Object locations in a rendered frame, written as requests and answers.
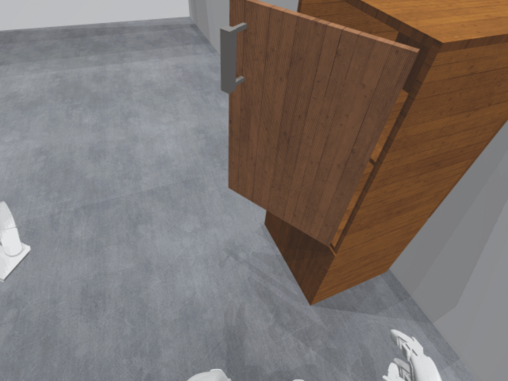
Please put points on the left robot hand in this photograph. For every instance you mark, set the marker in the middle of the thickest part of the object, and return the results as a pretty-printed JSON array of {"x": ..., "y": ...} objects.
[{"x": 12, "y": 251}]

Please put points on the cupboard door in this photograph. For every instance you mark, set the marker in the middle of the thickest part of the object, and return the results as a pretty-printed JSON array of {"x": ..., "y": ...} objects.
[{"x": 315, "y": 99}]

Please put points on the right robot hand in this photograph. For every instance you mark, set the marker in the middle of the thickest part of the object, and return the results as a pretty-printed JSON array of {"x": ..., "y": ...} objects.
[{"x": 421, "y": 367}]

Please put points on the robot left shin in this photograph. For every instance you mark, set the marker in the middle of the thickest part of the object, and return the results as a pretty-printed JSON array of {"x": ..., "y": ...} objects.
[{"x": 218, "y": 370}]

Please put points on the handle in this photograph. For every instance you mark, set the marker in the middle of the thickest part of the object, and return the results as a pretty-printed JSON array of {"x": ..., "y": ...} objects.
[{"x": 228, "y": 39}]

